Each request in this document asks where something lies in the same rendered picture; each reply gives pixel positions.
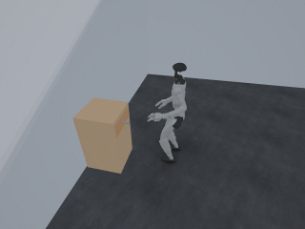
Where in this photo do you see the robot right forearm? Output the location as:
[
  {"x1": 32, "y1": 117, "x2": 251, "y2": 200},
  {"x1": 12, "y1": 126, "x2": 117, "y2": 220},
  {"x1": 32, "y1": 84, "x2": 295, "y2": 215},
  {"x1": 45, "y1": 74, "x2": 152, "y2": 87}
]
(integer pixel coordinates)
[{"x1": 166, "y1": 96, "x2": 173, "y2": 103}]

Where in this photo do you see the left robot hand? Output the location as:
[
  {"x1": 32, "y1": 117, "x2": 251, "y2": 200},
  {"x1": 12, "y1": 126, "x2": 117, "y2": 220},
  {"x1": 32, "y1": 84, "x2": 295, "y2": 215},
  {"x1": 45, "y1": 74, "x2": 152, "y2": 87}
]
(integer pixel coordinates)
[{"x1": 148, "y1": 113, "x2": 163, "y2": 122}]

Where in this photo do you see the left robot upper arm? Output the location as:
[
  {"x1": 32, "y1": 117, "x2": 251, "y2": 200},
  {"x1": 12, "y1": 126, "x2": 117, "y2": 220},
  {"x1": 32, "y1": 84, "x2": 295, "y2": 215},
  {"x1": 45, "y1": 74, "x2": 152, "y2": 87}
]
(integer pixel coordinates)
[{"x1": 173, "y1": 85, "x2": 187, "y2": 111}]

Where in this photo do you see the robot head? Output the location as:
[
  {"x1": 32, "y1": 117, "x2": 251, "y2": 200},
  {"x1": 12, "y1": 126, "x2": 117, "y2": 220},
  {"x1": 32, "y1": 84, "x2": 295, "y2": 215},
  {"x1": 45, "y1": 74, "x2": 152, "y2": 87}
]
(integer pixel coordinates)
[{"x1": 173, "y1": 62, "x2": 187, "y2": 85}]

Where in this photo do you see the cabinet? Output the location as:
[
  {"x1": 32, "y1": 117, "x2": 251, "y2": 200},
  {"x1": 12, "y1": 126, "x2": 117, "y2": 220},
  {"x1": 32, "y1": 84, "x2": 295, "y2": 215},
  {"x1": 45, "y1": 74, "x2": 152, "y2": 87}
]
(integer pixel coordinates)
[{"x1": 73, "y1": 97, "x2": 132, "y2": 174}]

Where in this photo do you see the right robot shin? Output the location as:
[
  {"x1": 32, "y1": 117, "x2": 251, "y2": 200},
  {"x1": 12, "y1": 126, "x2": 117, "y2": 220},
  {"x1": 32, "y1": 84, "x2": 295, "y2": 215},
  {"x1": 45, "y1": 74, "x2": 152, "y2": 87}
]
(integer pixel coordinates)
[{"x1": 167, "y1": 131, "x2": 178, "y2": 148}]

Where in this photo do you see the robot left forearm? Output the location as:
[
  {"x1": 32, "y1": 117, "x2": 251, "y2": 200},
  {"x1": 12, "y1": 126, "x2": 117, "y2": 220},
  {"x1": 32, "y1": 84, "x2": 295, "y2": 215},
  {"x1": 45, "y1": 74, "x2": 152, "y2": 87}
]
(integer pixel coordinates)
[{"x1": 162, "y1": 106, "x2": 186, "y2": 119}]

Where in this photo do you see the right robot hand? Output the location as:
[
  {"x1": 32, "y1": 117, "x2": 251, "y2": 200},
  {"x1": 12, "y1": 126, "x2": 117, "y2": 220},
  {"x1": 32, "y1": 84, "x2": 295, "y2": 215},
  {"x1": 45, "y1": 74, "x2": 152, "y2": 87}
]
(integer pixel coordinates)
[{"x1": 155, "y1": 99, "x2": 168, "y2": 109}]

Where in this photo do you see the handle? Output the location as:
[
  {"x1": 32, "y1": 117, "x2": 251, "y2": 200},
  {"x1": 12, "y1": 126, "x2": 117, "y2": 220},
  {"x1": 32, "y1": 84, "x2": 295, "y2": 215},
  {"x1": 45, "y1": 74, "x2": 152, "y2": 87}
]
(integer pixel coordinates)
[{"x1": 122, "y1": 120, "x2": 130, "y2": 125}]

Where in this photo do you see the drawer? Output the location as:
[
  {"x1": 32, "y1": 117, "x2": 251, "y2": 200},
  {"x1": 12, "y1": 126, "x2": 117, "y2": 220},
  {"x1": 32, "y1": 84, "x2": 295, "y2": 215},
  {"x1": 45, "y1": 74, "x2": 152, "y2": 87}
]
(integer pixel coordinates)
[{"x1": 114, "y1": 107, "x2": 129, "y2": 138}]

